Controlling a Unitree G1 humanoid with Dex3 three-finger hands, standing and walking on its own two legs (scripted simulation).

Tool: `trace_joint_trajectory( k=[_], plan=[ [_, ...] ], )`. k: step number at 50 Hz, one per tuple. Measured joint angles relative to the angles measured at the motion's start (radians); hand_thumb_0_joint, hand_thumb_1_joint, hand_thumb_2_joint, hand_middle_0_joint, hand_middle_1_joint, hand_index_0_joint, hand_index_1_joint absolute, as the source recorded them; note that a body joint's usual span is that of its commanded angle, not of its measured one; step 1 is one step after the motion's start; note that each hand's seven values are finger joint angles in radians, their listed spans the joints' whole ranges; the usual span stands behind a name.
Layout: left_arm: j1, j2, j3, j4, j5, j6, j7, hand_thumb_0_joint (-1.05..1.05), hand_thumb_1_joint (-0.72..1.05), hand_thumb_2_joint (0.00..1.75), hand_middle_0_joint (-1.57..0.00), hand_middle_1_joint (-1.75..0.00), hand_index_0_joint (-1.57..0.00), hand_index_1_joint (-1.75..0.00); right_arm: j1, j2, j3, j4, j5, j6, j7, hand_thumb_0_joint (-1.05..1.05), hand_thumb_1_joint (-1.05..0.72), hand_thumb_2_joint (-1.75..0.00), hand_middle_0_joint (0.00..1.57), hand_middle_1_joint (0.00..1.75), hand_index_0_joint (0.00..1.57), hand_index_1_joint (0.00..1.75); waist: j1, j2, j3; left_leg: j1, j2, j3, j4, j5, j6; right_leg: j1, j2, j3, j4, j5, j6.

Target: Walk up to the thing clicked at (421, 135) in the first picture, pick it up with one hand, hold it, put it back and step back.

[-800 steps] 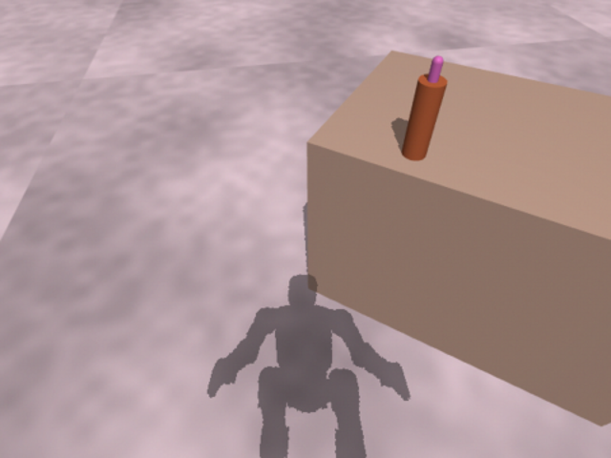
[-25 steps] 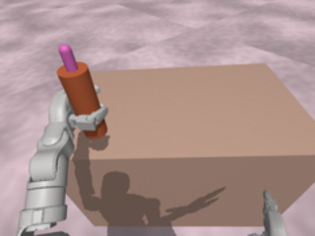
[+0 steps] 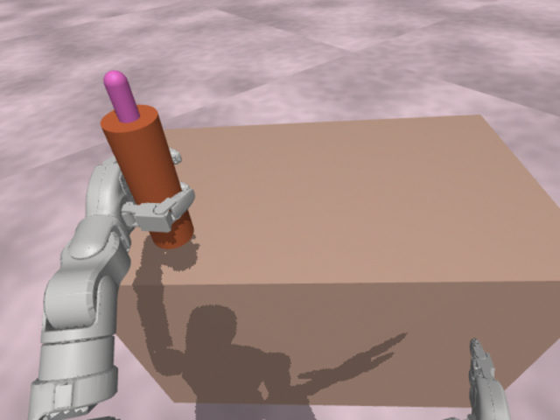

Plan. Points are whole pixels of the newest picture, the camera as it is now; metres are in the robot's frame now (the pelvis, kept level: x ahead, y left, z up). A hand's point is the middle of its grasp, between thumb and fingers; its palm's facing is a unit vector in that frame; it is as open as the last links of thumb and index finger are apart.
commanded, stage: hold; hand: left
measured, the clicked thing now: (148, 168) +0.33 +0.18 +0.25
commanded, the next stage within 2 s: none
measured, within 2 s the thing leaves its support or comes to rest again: neither
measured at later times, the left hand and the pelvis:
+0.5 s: hand (169, 181) +0.33 +0.16 +0.23, palm faces +0.10 -0.99 -0.02, open 8.2 cm; pelvis +0.01 +0.00 +0.00, yaw +0 degrees
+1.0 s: hand (157, 193) +0.32 +0.17 +0.23, palm faces +0.12 -0.99 -0.04, open 8.2 cm; pelvis +0.00 +0.00 +0.00, yaw +0 degrees
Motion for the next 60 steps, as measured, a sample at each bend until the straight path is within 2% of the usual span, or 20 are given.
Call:
trace_joint_trajectory(
  k=[9, 17, 27, 37, 44, 50, 60],
  plan=[
    [-0.014, 0.0, 0.012, -0.039, -0.013, 0.035, -0.006, -0.02, -0.2, 1.15, -0.82, -1.07, -0.83, -1.07, -0.005, 0.004, 0.003, 0.017, 0.0, -0.017, -0.007, -0.01, 0.53, -0.06, 0.05, 0.05, 0.05, 0.05, 0.008, 0.006, -0.007, 0.01, -0.004, -0.006, -0.007, -0.002, 0.001, 0.014, -0.003, -0.007, -0.009, -0.004, 0.001],
    [-0.026, -0.007, 0.002, -0.062, -0.014, 0.083, -0.01, -0.02, -0.2, 1.15, -0.82, -1.07, -0.83, -1.07, -0.004, 0.006, 0.004, 0.01, 0.003, -0.023, -0.001, -0.01, 0.53, -0.06, 0.05, 0.05, 0.05, 0.05, 0.009, 0.006, -0.011, 0.021, -0.006, -0.006, -0.013, -0.003, 0.002, 0.023, -0.006, -0.006, -0.012, -0.006, 0.002],
    [-0.032, -0.028, -0.003, -0.071, -0.02, 0.12, 0.01, -0.02, -0.2, 1.15, -0.82, -1.07, -0.83, -1.08, 0.002, 0.003, -0.005, -0.006, 0.007, -0.014, 0.008, -0.01, 0.53, -0.06, 0.05, 0.05, 0.05, 0.05, 0.006, 0.007, -0.008, 0.021, -0.005, -0.003, -0.014, -0.002, 0.002, 0.022, -0.005, -0.003, -0.012, -0.005, 0.003],
    [-0.003, -0.019, 0.018, -0.094, -0.009, 0.103, 0.018, -0.02, -0.2, 1.15, -0.82, -1.07, -0.83, -1.08, 0.008, 0.003, -0.01, -0.009, 0.007, -0.011, 0.009, -0.01, 0.53, -0.06, 0.05, 0.05, 0.05, 0.05, 0.006, 0.004, -0.005, 0.015, -0.003, -0.002, -0.008, -0.002, 0.002, 0.017, -0.002, -0.002, -0.009, -0.003, 0.002],
    [0.024, -0.018, 0.004, -0.125, -0.007, 0.105, 0.003, -0.02, -0.2, 1.15, -0.82, -1.07, -0.83, -1.08, 0.001, 0.001, -0.006, 0.011, 0.003, -0.018, 0.007, -0.01, 0.53, -0.06, 0.05, 0.05, 0.05, 0.05, 0.013, 0.009, -0.005, 0.017, -0.006, -0.005, -0.003, -0.002, 0.005, 0.022, -0.005, -0.005, -0.009, -0.001, 0.004],
    [0.011, -0.012, -0.004, -0.112, -0.018, 0.115, -0.004, -0.02, -0.2, 1.15, -0.82, -1.07, -0.83, -1.08, -0.022, 0.001, -0.005, 0.029, 0.002, -0.028, 0.004, -0.01, 0.53, -0.06, 0.05, 0.05, 0.05, 0.05, 0.012, 0.008, -0.005, 0.015, -0.008, -0.005, -0.005, 0.004, 0.007, 0.021, -0.008, -0.006, -0.01, 0.004, 0.006],
    [-0.03, -0.008, 0.014, -0.108, -0.018, 0.125, 0.013, -0.02, -0.2, 1.15, -0.82, -1.07, -0.83, -1.08, -0.003, 0.007, -0.003, 0.034, 0.004, -0.045, -0.001, -0.01, 0.53, -0.06, 0.05, 0.05, 0.05, 0.05, 0.011, 0.007, -0.002, 0.011, -0.007, -0.001, -0.006, 0.01, 0.007, 0.014, -0.007, -0.001, -0.008, 0.01, 0.006]
  ],
)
